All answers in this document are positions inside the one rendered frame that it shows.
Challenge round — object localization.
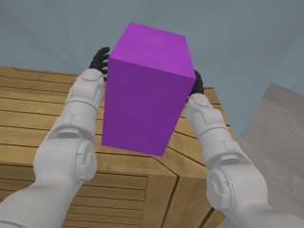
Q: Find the pedestal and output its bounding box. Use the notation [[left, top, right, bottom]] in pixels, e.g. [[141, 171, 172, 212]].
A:
[[0, 66, 237, 228]]

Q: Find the robot left hand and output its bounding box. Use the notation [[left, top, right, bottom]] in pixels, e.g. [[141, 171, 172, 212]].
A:
[[88, 47, 110, 82]]

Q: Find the right robot forearm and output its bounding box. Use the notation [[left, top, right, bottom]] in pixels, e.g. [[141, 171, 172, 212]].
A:
[[183, 93, 268, 193]]

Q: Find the robot left upper arm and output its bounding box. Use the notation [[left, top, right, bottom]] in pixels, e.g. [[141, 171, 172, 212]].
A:
[[0, 138, 98, 228]]

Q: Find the left robot forearm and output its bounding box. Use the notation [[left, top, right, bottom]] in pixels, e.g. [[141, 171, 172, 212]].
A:
[[33, 68, 105, 177]]

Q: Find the robot right hand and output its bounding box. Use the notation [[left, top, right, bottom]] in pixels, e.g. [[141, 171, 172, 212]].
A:
[[186, 70, 204, 103]]

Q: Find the carton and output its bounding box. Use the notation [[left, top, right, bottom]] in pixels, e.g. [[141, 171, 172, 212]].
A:
[[101, 22, 197, 157]]

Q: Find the robot right upper arm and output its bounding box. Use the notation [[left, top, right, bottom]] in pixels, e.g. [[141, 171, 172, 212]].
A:
[[206, 163, 304, 228]]

